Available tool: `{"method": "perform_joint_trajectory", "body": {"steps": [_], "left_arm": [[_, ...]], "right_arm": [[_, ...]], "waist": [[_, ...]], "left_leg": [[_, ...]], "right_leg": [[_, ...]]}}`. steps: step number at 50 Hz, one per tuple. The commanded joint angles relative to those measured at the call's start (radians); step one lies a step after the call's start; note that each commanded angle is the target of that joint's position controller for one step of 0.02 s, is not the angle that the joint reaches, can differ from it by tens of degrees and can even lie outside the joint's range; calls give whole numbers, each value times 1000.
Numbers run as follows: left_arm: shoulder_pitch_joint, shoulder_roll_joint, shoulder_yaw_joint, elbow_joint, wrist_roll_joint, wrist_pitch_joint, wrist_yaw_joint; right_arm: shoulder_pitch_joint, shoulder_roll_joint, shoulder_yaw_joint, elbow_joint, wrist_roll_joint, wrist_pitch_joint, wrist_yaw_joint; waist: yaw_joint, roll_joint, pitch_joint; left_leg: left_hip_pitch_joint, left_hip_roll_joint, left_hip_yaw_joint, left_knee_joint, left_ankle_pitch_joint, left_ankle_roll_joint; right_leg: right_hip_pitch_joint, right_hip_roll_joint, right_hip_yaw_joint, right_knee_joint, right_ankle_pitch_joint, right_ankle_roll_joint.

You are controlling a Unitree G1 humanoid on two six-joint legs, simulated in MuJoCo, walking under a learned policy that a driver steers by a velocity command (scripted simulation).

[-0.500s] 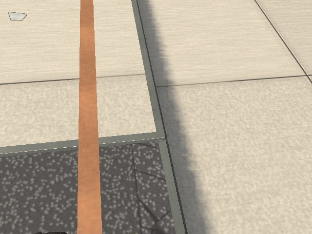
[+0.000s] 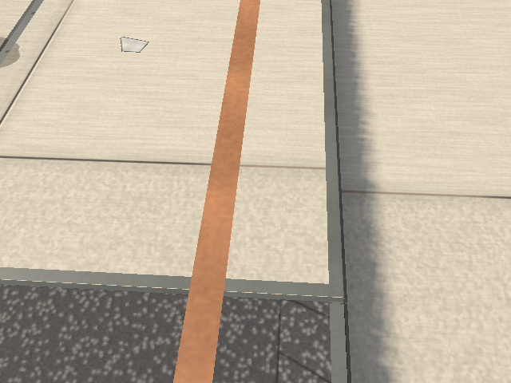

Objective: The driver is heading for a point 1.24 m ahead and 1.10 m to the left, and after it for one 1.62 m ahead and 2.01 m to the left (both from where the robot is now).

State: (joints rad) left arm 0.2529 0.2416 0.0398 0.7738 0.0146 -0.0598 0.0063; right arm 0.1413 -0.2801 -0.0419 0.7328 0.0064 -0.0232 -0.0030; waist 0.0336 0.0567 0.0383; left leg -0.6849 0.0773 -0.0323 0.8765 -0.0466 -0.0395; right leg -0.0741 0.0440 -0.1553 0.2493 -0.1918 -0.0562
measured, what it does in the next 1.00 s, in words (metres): steps on the spot, turning left: left foot, then right foot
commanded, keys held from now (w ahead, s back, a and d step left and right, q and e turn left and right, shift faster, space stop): q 1.00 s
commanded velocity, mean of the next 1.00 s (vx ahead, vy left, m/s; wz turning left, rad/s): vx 0.03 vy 0.00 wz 0.55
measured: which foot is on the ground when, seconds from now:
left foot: up 0.00-0.14, down 0.16-0.64, up 0.66-1.00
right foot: down 0.00-0.18, up 0.20-0.62, down 0.64-1.00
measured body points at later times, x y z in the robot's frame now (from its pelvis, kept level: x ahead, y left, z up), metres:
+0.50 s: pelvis +0.09 +0.03 -0.01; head +0.13 +0.06 +0.43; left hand +0.19 +0.33 -0.12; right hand +0.33 -0.19 -0.09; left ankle +0.14 +0.12 -0.75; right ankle +0.17 -0.11 -0.71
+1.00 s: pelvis +0.08 +0.00 +0.00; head +0.12 +0.01 +0.44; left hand +0.06 +0.30 -0.09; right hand +0.37 -0.11 -0.10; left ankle +0.00 +0.12 -0.69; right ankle +0.15 -0.09 -0.75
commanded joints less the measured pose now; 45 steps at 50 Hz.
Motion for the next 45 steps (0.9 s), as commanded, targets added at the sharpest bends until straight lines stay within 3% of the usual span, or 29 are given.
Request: {"method": "perform_joint_trajectory", "body": {"steps": [1, 4, 6, 7, 8, 9, 10, 11, 12, 13, 14, 16, 18, 21, 25, 27, 29, 31, 32, 33, 34, 35, 36, 37, 38, 41, 45], "left_arm": [[-56, 186, 47, -63, -17, 12, 15], [-58, 206, 58, -60, -38, 41, 16], [-77, 211, 62, -65, -47, 57, 23], [-91, 205, 61, -69, -52, 62, 27], [-60, 188, 57, -67, -44, 57, 28], [-49, 126, 33, -106, 14, 44, 21], [-11, 84, 14, -133, 27, 34, 6], [-57, 155, 30, -113, -1, 37, -6], [-105, 155, 30, -127, -23, 39, -10], [-115, 142, 29, -118, -18, 47, 0], [-129, 150, 33, -126, -11, 58, 12], [-109, 118, 25, -131, -12, 71, 16], [-114, 109, 20, -133, -11, 71, 26], [-137, 102, 15, -140, -11, 71, 34], [-154, 103, 18, -156, -16, 64, 28], [-147, 104, 20, -161, -19, 51, 17], [-131, 101, 22, -163, -24, 40, 5], [-61, 99, 30, -140, -26, 31, -6], [-27, 145, 45, -130, -14, 32, -6], [-63, 245, 63, -144, 8, 42, 2], [-76, 226, 63, -166, 47, 36, -1], [-138, 167, 46, -202, 44, 32, 9], [-183, 121, 33, -215, 26, 35, 17], [-191, 101, 24, -224, 6, 37, 24], [-183, 98, 17, -224, -3, 40, 31], [-134, 101, 12, -225, 11, 56, 44], [-79, 155, 37, -212, 9, 78, 50]], "right_arm": [[-45, -41, -7, -100, 0, 0, 20], [-80, -62, -19, -145, 5, 11, 37], [-50, -76, -31, -158, 10, 12, 44], [19, -91, -43, -144, 8, 6, 44], [119, -154, -70, -121, -1, -1, 31], [193, -269, -96, -128, -9, -4, 10], [163, -273, -83, -165, -27, -7, 13], [133, -203, -73, -179, -16, -2, 23], [75, -160, -61, -186, -2, 2, 18], [35, -139, -56, -191, 12, 10, 10], [2, -132, -52, -199, 18, 20, 0], [-28, -137, -50, -211, 1, 34, -17], [-10, -154, -57, -211, -3, 43, -31], [-4, -161, -59, -218, -3, 54, -48], [-3, -157, -58, -226, -9, 68, -47], [-8, -147, -53, -237, -16, 68, -45], [-13, -145, -53, -242, -7, 74, -42], [-38, -141, -52, -247, 15, 84, -42], [-30, -121, -48, -253, 17, 82, -41], [23, -84, -39, -264, 16, 76, -37], [10, -169, -66, -267, 0, 56, -36], [30, -225, -87, -238, -3, 54, -35], [49, -209, -85, -211, 1, 64, -36], [68, -175, -78, -194, -2, 78, -39], [77, -147, -69, -192, 1, 88, -36], [14, -115, -54, -225, 23, 88, -29], [-50, -71, -30, -251, 13, 80, -19]], "waist": [[-7, -117, -47], [-1, -126, -48], [-23, -140, -70], [-61, -121, -106], [-96, -57, -167], [-91, 164, -257], [-43, 220, -407], [-90, 57, -390], [-72, 26, -285], [-53, -30, -217], [-34, -12, -185], [-6, 39, -184], [-14, 54, -194], [-33, 60, -203], [-50, 92, -167], [-53, 95, -167], [-46, 94, -168], [0, 84, -163], [3, 26, -160], [-62, -271, -125], [-39, -353, -101], [-59, -221, -99], [-75, -148, -88], [-71, -119, -82], [-63, -119, -74], [-22, -174, -71], [31, -208, -95]], "left_leg": [[84, 12, 30, -105, -3, 7], [74, -2, 57, -178, -125, 34], [137, -38, 88, -263, -181, 67], [248, -80, 119, -369, -108, 95], [450, -88, 61, -449, 157, 142], [732, 136, -241, -377, 730, 244], [875, 314, -577, -411, 782, 463], [821, 275, -483, -448, 631, 439], [733, 223, -389, -454, 489, 385], [636, 169, -334, -477, 363, 334], [549, 136, -304, -499, 284, 309], [457, 79, -266, -516, 269, 295], [458, 76, -278, -518, 249, 297], [446, 66, -323, -518, 69, 282], [403, 55, -412, -532, -143, 270], [421, 62, -462, -510, -85, 275], [450, 53, -498, -484, -17, 266], [413, 4, -482, -438, -6, 226], [316, -55, -427, -350, -133, 177], [104, -223, -208, -115, -467, 105], [13, -226, -138, 150, -616, 47], [27, -176, -158, 317, -538, 18], [18, -166, -138, 378, -468, -3], [-6, -161, -132, 439, -410, -23], [-21, -157, -125, 502, -375, -41], [-43, -132, -49, 453, -305, -80], [2, -62, -1, 200, -333, -100]], "right_leg": [[28, -305, 44, -6, 625, -152], [117, -343, 58, 76, 606, -136], [134, -336, 50, 190, 658, -108], [115, -297, 18, 315, 689, -79], [13, -219, -10, 504, 602, -18], [-293, -105, -23, 824, -17, 62], [-529, 47, 150, 1034, -523, 107], [-563, -14, 244, 1077, -473, 110], [-597, -42, 236, 1059, -403, 104], [-591, -67, 235, 1001, -346, 109], [-554, -77, 237, 945, -293, 118], [-472, -42, 209, 871, -237, 137], [-459, -26, 207, 783, -221, 150], [-435, -18, 227, 682, -165, 152], [-389, -4, 242, 577, -158, 136], [-370, 1, 244, 545, -179, 121], [-334, 10, 238, 445, -184, 100], [-198, 13, 211, 203, -56, 65], [-88, -92, 292, 123, 9, 26], [-8, -327, 537, 69, 199, -107], [-98, -483, 718, 26, 329, -249], [-112, -448, 629, 52, 330, -236], [-110, -370, 511, 81, 302, -176], [-86, -317, 437, 93, 269, -138], [-79, -299, 392, 98, 290, -136], [-26, -257, 285, 81, 282, -157], [68, -307, 252, 78, 298, -187]]}}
